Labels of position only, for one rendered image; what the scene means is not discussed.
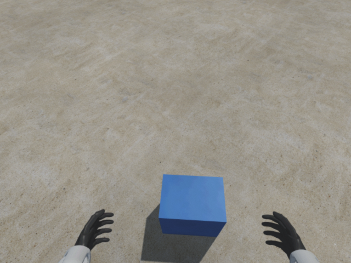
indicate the carton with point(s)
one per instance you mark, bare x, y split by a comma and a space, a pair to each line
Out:
192, 205

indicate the robot left hand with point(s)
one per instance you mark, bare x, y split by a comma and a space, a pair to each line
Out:
90, 232

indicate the robot right forearm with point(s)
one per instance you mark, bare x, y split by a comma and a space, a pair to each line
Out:
303, 256

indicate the robot left forearm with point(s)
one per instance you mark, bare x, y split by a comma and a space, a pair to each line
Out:
77, 254

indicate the robot right hand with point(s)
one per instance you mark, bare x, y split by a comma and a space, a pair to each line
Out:
291, 241

